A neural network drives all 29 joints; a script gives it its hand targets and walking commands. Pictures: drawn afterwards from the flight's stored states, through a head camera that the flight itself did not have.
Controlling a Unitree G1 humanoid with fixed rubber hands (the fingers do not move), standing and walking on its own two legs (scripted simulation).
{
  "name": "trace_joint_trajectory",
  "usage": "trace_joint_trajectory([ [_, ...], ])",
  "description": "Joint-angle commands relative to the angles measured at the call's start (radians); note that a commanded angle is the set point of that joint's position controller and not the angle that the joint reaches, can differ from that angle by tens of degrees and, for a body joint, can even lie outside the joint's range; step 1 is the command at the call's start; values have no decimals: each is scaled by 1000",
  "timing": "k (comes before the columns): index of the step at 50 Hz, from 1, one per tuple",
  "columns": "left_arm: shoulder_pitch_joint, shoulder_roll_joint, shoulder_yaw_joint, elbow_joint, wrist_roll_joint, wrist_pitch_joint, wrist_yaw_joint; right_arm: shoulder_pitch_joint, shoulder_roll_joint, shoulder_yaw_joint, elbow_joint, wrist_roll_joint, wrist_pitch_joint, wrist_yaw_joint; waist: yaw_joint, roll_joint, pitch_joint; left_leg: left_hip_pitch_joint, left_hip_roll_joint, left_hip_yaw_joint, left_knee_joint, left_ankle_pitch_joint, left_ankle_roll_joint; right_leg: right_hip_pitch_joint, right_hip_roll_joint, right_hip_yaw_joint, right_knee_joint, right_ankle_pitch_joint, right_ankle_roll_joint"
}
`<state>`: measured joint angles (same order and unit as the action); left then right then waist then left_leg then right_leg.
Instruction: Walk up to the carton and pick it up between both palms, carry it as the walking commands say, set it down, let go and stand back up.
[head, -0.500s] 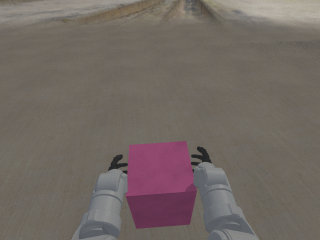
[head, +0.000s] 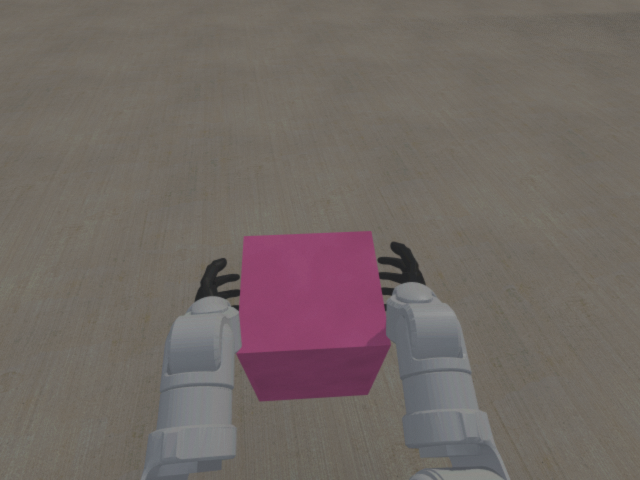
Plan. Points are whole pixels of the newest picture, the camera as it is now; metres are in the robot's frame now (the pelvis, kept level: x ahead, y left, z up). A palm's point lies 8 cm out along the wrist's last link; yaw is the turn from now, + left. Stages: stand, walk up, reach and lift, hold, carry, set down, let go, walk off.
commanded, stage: carry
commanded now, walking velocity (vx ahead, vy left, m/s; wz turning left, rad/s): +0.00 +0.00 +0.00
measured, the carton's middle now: (311, 322) +0.36 +0.02 +0.00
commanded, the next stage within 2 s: none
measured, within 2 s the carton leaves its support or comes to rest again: neither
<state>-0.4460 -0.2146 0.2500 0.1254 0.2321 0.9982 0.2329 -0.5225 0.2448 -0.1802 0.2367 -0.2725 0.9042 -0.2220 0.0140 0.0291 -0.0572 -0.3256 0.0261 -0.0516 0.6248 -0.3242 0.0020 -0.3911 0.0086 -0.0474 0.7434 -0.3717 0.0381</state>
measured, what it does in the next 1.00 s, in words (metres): walks ahead: left foot, then right foot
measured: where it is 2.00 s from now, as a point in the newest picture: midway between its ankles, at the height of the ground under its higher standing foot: (321, 352)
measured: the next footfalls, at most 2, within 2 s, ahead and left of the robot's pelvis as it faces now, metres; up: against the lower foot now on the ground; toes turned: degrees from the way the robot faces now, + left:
left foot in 0.24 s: +0.13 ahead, +0.09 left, +0.00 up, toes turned +6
right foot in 0.50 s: +0.22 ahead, -0.12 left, +0.01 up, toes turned -12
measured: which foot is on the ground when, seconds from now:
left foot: down 0.00-0.08, up 0.10-0.22, down 0.24-0.56, up 0.58-0.66, down 0.68-0.94, up 0.96-1.00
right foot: down 0.00-0.26, up 0.28-0.48, down 0.50-0.72, up 0.74-0.88, down 0.90-1.00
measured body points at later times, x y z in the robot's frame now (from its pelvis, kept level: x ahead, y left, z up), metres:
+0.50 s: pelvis +0.20 +0.01 +0.00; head +0.23 +0.02 +0.45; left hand +0.53 +0.13 +0.09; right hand +0.53 -0.12 +0.11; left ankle +0.09 +0.08 -0.73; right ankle +0.18 -0.11 -0.73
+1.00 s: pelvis +0.38 +0.00 +0.00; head +0.44 +0.00 +0.44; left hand +0.72 +0.12 +0.08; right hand +0.72 -0.14 +0.09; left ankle +0.24 +0.08 -0.69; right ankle +0.29 -0.09 -0.73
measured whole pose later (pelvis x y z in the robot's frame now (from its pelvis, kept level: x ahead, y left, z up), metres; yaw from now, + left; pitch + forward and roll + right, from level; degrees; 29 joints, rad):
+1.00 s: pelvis +0.38 +0.00 +0.00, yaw -2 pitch +8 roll -1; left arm -0.45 -0.22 0.11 -0.20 0.16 1.25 0.29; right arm -0.46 0.22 -0.12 -0.21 -0.18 1.22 -0.27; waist 0.01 0.00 -0.04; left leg -0.31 0.04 0.13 0.83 -0.56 -0.01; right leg -0.26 -0.03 -0.20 0.53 -0.40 -0.02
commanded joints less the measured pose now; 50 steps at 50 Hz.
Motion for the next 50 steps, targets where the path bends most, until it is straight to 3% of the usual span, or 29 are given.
trace_joint_trajectory([
  [1,-644,-1100,-708,-177,-488,4,-292,-361,991,505,-165,419,83,264,-15,168,-241,39,182,-167,-361,-276,78,79,-10,-60,-216,-24,-17],
  [3,-616,-1087,-720,-261,-512,42,-264,-251,999,502,-212,436,123,226,-6,23,-408,21,118,-77,-94,-62,68,386,-23,10,-407,-27,-43],
  [4,-591,-1080,-709,-273,-508,56,-251,-262,985,497,-246,442,138,209,12,-73,-476,-125,65,-5,79,3,40,605,-130,171,-448,-4,-56],
  [5,-628,-1059,-710,-307,-517,67,-241,-288,979,495,-276,445,151,191,12,-234,-457,-387,-11,77,206,-64,1,802,-284,354,-392,319,-90],
  [6,-682,-1046,-699,-340,-510,75,-222,-361,938,499,-325,475,168,183,15,-297,-416,-493,-16,136,140,-247,-28,814,-366,424,-361,541,-164],
  [8,-706,-1032,-695,-449,-506,92,-191,-396,956,510,-391,510,194,168,25,-180,-423,-478,-18,173,65,-201,-32,829,-347,316,-320,847,-196],
  [11,-484,-1010,-658,-513,-471,125,-158,-192,1026,549,-449,512,235,153,3,-163,-496,-197,-31,218,-247,115,-12,789,-215,81,-202,1015,-104],
  [13,-446,-982,-651,-515,-464,150,-147,-162,1003,529,-478,508,256,144,-28,-118,-546,273,44,123,-267,507,37,433,-129,-37,-76,855,-29],
  [14,-425,-974,-645,-474,-447,168,-140,-158,959,502,-470,497,267,140,-38,30,-528,521,150,19,-180,985,71,137,-82,-76,24,534,-7],
  [15,-415,-978,-667,-488,-457,184,-143,-138,957,497,-467,487,270,139,-42,288,-490,769,286,-107,-91,1619,140,-184,-10,-135,75,-57,10],
  [16,-463,-981,-685,-498,-462,192,-139,-184,928,476,-485,496,272,141,-48,299,-457,818,321,-131,-83,1691,154,-293,-9,-85,55,-241,-2],
  [18,-445,-1011,-690,-488,-471,202,-137,-213,961,504,-538,498,284,147,-48,190,-383,813,305,-114,-116,1580,132,-338,5,-85,-35,-210,-17],
  [22,-431,-1026,-678,-462,-479,216,-133,-192,933,494,-540,478,304,148,-40,190,-361,658,226,22,-113,1480,84,-132,36,-170,-264,15,-13],
  [25,-503,-988,-649,-439,-467,221,-130,-206,900,477,-491,472,308,150,-31,121,-442,379,171,125,-19,1246,-5,311,-50,-155,-386,617,-21],
  [27,-392,-1008,-657,-442,-460,217,-137,-196,953,514,-523,488,311,152,-6,-110,-530,28,102,168,120,727,-59,691,-223,32,-192,1407,-102],
  [29,-423,-1024,-656,-440,-458,210,-142,-268,980,545,-542,503,307,152,10,-302,-455,-397,-4,227,36,-117,-68,1030,-330,149,-133,1821,-191],
  [30,-398,-1034,-647,-439,-454,205,-146,-272,990,555,-550,507,299,152,19,-285,-436,-466,-10,230,-20,-196,-58,1084,-336,156,-152,1775,-189],
  [32,-429,-1045,-656,-513,-457,192,-148,-268,1033,574,-561,535,288,161,10,-186,-446,-328,-2,228,-188,-42,-49,975,-300,92,-157,1561,-141],
  [34,-452,-1038,-681,-544,-464,186,-152,-235,1042,566,-554,527,286,173,-22,-114,-489,81,60,196,-367,392,-32,638,-213,-30,-193,1128,-70],
  [37,-473,-1029,-691,-519,-455,200,-155,-231,1031,541,-525,510,284,170,-34,228,-432,673,250,37,-77,1651,65,-17,-10,-185,-148,51,-6],
  [38,-468,-1030,-690,-485,-449,211,-154,-224,1019,532,-525,506,285,168,-63,295,-412,862,283,-20,-36,1907,105,-242,32,-198,-107,-175,-5],
  [39,-462,-1031,-704,-478,-457,213,-156,-219,1006,529,-538,500,287,171,-70,274,-416,920,298,-43,-32,1927,113,-314,37,-176,-68,-197,-13],
  [43,-389,-1044,-687,-430,-459,213,-164,-217,979,543,-569,482,296,178,-52,182,-372,794,241,31,-27,1649,79,-223,37,-182,-181,-23,-32],
  [45,-404,-1047,-681,-451,-465,207,-168,-243,973,555,-570,494,295,183,-25,131,-402,574,193,130,61,1544,30,85,1,-191,-377,339,-38],
  [46,-401,-1033,-674,-446,-461,209,-168,-225,970,555,-548,496,298,184,-19,21,-435,337,147,170,162,1283,-5,356,-58,-136,-370,822,-50],
  [47,-384,-1016,-661,-433,-459,203,-169,-241,973,556,-536,501,297,183,6,-141,-504,-3,89,197,315,855,-42,712,-169,3,-199,1480,-114],
  [48,-377,-1023,-659,-410,-454,198,-168,-257,977,564,-533,507,298,182,33,-362,-472,-420,-35,235,409,-53,-57,1018,-299,151,-103,1947,-222],
  [49,-353,-1019,-658,-410,-456,190,-171,-237,985,578,-516,503,292,179,34,-370,-464,-602,-57,204,437,-383,-37,1135,-338,193,-102,1946,-238],
  [50,-371,-1019,-661,-444,-465,184,-173,-214,1003,577,-491,501,284,177,34,-270,-424,-674,-51,157,398,-411,-5,1142,-340,186,-116,1790,-210],
])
